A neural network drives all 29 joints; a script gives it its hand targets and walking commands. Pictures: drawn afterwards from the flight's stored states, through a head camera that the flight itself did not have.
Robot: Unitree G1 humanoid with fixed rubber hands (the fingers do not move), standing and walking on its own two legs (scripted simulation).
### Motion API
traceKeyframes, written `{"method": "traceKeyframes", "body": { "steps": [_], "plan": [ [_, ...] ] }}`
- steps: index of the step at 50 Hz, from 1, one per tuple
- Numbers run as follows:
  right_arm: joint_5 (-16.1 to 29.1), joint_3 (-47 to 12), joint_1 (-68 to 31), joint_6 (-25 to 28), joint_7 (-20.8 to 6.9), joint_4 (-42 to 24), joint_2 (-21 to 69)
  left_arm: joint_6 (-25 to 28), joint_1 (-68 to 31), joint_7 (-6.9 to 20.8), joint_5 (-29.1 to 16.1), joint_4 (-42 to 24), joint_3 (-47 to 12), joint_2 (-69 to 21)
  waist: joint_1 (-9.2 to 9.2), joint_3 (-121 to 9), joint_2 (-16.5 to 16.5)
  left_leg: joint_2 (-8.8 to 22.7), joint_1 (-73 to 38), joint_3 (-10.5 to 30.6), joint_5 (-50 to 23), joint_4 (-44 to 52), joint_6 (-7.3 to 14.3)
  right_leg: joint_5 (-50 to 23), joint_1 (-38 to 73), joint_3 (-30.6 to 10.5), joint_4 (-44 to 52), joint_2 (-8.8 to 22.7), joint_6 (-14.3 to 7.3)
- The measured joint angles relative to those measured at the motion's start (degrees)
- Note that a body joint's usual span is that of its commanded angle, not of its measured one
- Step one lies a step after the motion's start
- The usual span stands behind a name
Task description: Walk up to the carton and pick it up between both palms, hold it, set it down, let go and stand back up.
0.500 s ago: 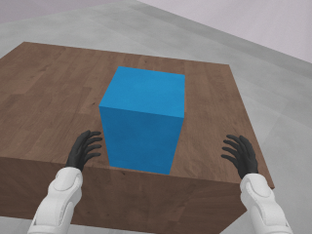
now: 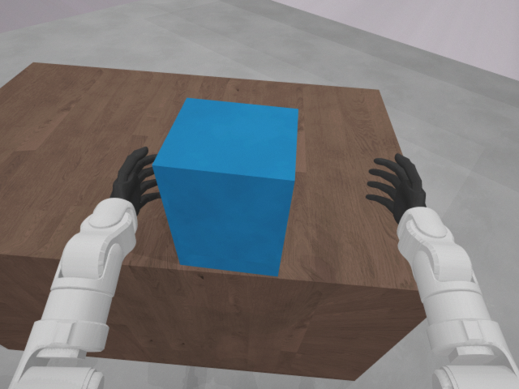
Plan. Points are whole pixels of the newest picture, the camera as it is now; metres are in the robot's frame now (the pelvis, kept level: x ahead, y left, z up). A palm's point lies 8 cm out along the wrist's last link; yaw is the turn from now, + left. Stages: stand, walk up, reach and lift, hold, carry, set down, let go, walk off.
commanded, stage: reach and lift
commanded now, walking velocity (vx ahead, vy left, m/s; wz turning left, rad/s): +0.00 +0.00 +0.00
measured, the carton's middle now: (235, 192) +0.45 +0.05 +0.05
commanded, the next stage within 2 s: none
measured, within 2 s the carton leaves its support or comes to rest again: neither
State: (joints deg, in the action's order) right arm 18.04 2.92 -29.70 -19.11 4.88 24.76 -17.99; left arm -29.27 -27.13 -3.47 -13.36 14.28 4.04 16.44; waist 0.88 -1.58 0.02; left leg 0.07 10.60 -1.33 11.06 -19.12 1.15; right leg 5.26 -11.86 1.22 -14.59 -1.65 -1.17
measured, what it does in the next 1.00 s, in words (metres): stands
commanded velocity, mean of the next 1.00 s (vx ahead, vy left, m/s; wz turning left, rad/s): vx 0.00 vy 0.00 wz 0.00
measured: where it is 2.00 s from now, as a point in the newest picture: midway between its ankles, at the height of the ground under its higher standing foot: outside the picture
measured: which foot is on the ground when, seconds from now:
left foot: down 0.00-1.00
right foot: down 0.00-1.00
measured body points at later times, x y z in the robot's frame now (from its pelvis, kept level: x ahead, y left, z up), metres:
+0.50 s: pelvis +0.00 -0.01 +0.00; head +0.01 +0.00 +0.45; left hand +0.44 +0.20 +0.17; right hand +0.44 -0.21 +0.18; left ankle -0.01 +0.10 -0.75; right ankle +0.02 -0.11 -0.75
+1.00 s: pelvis +0.00 -0.01 +0.00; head +0.03 +0.00 +0.45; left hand +0.48 +0.20 +0.21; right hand +0.47 -0.21 +0.21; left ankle -0.01 +0.10 -0.75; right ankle +0.02 -0.11 -0.75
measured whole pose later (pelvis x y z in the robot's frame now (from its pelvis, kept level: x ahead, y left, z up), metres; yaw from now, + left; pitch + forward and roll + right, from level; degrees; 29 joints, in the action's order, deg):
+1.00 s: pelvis +0.00 -0.01 +0.00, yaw +2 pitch +13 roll -1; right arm 18.1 0.2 -68.2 -18.0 4.9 64.9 -20.9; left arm -14.9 -66.7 -2.8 -21.1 63.4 -3.2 23.4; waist 3.1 -11.1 1.3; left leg -0.3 24.1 1.4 8.9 -19.8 0.6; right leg 3.0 -23.5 3.1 -13.2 -1.5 -1.5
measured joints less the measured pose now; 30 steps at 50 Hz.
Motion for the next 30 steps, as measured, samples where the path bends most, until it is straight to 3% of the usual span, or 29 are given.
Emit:
{"method": "traceKeyframes", "body": {
  "steps": [12, 30],
  "plan": [
    [0.4, -0.2, -10.5, -2.2, 0.8, 9.5, -0.1, 1.1, -9.7, 0.7, -1.0, 10.9, 0.1, 2.4, 0.98, -2.9, -0.4, 0.1, 2.7, 1.1, -0.1, -0.6, -0.5, 0.3, -2.4, 0.9, -0.7, -0.2, -0.5],
    [1.1, -1.6, -27.3, -1.9, -0.1, 27.8, -2.7, 5.1, -25.8, -0.2, -5.3, 29.1, -4.4, 5.4, 0.78, -7.5, 0.4, 0.1, 8.7, 1.7, -0.4, -1.8, -0.5, -0.5, -7.6, 1.1, -0.7, -0.2, -0.4]
  ]
}}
